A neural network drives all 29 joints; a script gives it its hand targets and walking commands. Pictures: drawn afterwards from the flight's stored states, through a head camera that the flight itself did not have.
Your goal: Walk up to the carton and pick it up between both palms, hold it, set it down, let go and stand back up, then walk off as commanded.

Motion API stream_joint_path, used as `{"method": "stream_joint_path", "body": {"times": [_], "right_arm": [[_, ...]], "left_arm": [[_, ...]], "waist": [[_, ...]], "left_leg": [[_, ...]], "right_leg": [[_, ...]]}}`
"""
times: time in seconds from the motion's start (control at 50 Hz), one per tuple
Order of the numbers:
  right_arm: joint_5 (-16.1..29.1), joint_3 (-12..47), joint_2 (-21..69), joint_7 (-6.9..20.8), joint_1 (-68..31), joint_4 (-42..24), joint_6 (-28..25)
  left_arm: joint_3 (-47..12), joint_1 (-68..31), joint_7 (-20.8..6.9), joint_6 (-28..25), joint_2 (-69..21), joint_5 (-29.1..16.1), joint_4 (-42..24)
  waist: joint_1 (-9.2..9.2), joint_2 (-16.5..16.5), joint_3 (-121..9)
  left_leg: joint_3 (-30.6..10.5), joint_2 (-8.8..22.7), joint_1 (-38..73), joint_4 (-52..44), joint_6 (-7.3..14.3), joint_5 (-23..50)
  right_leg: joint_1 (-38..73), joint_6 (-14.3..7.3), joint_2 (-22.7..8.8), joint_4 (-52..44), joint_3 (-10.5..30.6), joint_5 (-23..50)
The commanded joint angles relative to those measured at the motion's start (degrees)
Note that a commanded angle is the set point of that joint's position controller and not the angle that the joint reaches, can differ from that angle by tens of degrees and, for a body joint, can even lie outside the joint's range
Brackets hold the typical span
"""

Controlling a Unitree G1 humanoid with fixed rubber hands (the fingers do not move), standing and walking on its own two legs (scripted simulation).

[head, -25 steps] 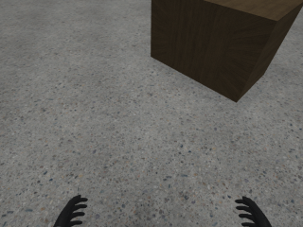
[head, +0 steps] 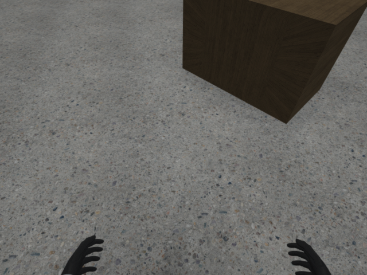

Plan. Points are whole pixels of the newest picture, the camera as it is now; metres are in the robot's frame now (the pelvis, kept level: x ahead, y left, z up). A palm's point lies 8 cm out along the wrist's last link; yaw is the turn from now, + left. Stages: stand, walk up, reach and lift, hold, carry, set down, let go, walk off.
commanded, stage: stand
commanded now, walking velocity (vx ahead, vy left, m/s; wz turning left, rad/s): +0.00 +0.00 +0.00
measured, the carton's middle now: out of the picture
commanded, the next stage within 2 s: none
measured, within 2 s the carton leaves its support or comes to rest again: neither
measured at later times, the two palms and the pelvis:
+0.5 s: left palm out of the picture +0.14 +0.25 -0.07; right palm out of the picture +0.13 -0.28 -0.07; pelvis -0.01 +0.00 +0.00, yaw +0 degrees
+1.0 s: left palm out of the picture +0.14 +0.25 -0.07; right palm out of the picture +0.13 -0.29 -0.07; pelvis -0.01 +0.00 +0.00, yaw +0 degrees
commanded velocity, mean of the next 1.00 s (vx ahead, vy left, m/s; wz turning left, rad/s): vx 0.00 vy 0.00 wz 0.00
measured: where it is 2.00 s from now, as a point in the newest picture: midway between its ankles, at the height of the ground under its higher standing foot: outside the picture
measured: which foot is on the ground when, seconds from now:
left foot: down 0.00-1.00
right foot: down 0.00-1.00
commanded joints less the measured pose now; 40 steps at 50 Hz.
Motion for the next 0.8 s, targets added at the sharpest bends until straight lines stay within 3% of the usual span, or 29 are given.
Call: {"method": "stream_joint_path", "body": {"times": [0.0,0.02,0.04,0.06,0.08,0.1,0.12,0.14,0.2,0.24,0.3,0.48,0.56,0.6,0.64,0.68,0.74,0.76,0.78], "right_arm": [[-0.1,-4.1,-10.5,0.2,-3.2,-2.5,-2.1],[-0.3,-3.7,-9.8,0.2,-3.4,-2.3,-2.0],[-0.2,-3.7,-9.9,0.2,-3.0,-2.1,-2.2],[-0.3,-3.8,-10.1,0.3,-3.1,-1.4,-2.0],[-0.2,-3.9,-11.0,0.4,-2.8,-1.9,-2.1],[-0.3,-4.0,-10.5,0.4,-3.7,-2.0,-2.3],[-0.5,-3.7,-10.6,0.4,-3.5,-1.9,-2.0],[-0.2,-3.5,-9.9,0.3,-4.1,-2.4,-2.2],[-0.2,-3.6,-10.3,0.8,-3.6,-1.3,-2.1],[-0.2,-3.8,-10.1,0.8,-3.8,-1.5,-1.9],[-0.2,-4.1,-11.2,0.4,-3.1,-0.9,-2.1],[-0.3,-4.0,-11.1,0.8,-4.7,-0.7,-2.2],[-0.4,-3.7,-11.4,0.8,-4.2,0.1,-2.5],[-0.1,-3.4,-10.2,0.9,-3.0,0.2,-2.6],[-0.2,-3.6,-11.1,0.7,-3.8,0.4,-2.4],[0.2,-3.2,-10.6,1.2,-4.1,-0.1,-2.5],[-0.3,-3.8,-11.3,0.9,-3.2,0.8,-2.4],[-0.4,-3.7,-12.1,0.9,-4.8,0.4,-2.3],[-0.4,-3.7,-11.4,1.2,-3.9,0.9,-2.4]], "left_arm": [[5.1,-4.0,0.1,-1.6,13.7,-1.1,-2.3],[5.1,-4.1,0.1,-1.9,14.0,-1.3,-2.2],[4.9,-4.0,0.1,-1.9,12.9,-1.2,-2.2],[4.7,-2.9,0.2,-1.9,13.1,-1.4,-1.9],[4.9,-3.5,0.0,-1.8,13.6,-0.9,-2.3],[5.1,-3.9,0.2,-1.8,13.9,-1.2,-2.3],[5.3,-3.0,0.1,-1.7,14.0,-1.2,-2.2],[5.1,-5.2,0.1,-1.7,14.7,-1.3,-2.3],[5.0,-4.2,0.1,-2.0,13.5,-0.9,-2.1],[4.5,-4.3,0.2,-1.7,13.5,-1.3,-1.9],[4.7,-3.7,0.0,-1.8,13.8,-1.3,-1.8],[5.0,-4.9,-0.1,-1.9,14.7,-1.2,-1.6],[4.8,-3.0,0.0,-2.0,14.0,-1.5,-1.2],[4.6,-4.4,0.0,-1.8,13.8,-1.5,-1.5],[4.6,-3.6,0.1,-1.8,14.5,-1.5,-0.9],[4.8,-4.2,0.0,-1.9,14.6,-1.2,-1.6],[4.8,-4.6,-0.1,-1.7,14.1,-1.3,-0.5],[4.7,-4.1,0.0,-1.9,13.8,-1.5,-1.4],[4.7,-3.6,0.0,-1.8,14.1,-1.6,-0.7]], "waist": [[-0.06,-1.6,-7.8],[0.58,-2.2,-6.9],[-0.15,0.1,-7.0],[0.65,-0.2,-7.6],[0.27,-1.3,-6.5],[-0.03,-0.3,-7.7],[0.87,-0.7,-7.7],[-0.11,-1.5,-5.8],[-0.11,-0.2,-8.3],[-0.15,-3.0,-6.4],[-0.15,-0.7,-7.8],[0.29,-1.9,-6.3],[0.73,-0.9,-6.9],[-0.54,-1.1,-7.7],[0.24,-0.3,-8.0],[0.34,-2.0,-8.1],[-0.49,-1.8,-5.8],[0.9,-2.1,-5.3],[0.43,-0.8,-6.9]], "left_leg": [[-6.2,6.3,4.8,-8.4,2.0,8.6],[-6.6,6.3,3.5,-8.8,2.4,6.9],[-6.0,6.2,5.0,-9.1,2.3,8.1],[-6.7,6.5,4.1,-9.2,2.5,7.3],[-6.2,6.5,4.4,-9.9,2.1,7.4],[-6.6,6.7,4.4,-10.1,2.1,6.9],[-6.8,6.8,3.7,-9.8,2.4,7.4],[-6.6,6.5,4.1,-10.0,2.2,7.1],[-6.7,6.6,4.9,-10.3,1.8,5.1],[-6.7,6.2,4.6,-10.5,2.0,3.8],[-6.3,6.4,5.4,-10.1,2.0,4.4],[-7.6,6.7,3.2,-12.4,2.3,2.6],[-7.3,7.0,3.0,-12.2,2.3,3.8],[-6.4,6.6,4.9,-11.4,2.0,4.8],[-7.0,6.8,4.7,-11.5,2.1,5.6],[-7.1,7.0,4.6,-11.5,2.1,5.8],[-7.4,6.9,4.3,-13.0,2.3,2.6],[-8.1,7.3,1.9,-13.7,2.5,-0.2],[-8.1,7.2,2.8,-13.4,2.5,-1.1]], "right_leg": [[5.5,-2.7,-5.7,-8.6,6.1,9.3],[5.5,-3.0,-5.9,-8.6,6.5,8.3],[4.7,-3.0,-5.8,-8.8,6.8,7.8],[5.6,-2.6,-5.7,-8.7,6.1,6.9],[4.7,-2.7,-5.6,-8.6,6.3,7.7],[5.3,-2.4,-5.6,-8.8,6.0,6.9],[6.0,-2.6,-5.4,-8.9,5.9,6.8],[4.0,-2.7,-5.7,-9.5,6.5,6.0],[5.4,-2.5,-5.5,-9.7,6.1,4.3],[4.6,-2.7,-5.8,-10.8,6.7,3.7],[4.5,-2.8,-6.1,-10.7,6.9,5.2],[5.0,-2.6,-5.6,-10.6,6.3,3.4],[6.6,-2.8,-6.0,-10.8,6.6,5.5],[5.1,-3.1,-6.1,-10.4,6.6,5.7],[5.3,-2.8,-5.7,-11.1,6.8,6.1],[5.3,-2.7,-5.6,-11.2,6.2,4.7],[3.2,-2.8,-5.9,-12.1,6.9,2.1],[4.4,-2.6,-5.6,-12.0,6.4,1.0],[5.3,-2.8,-6.0,-12.4,7.1,0.8]]}}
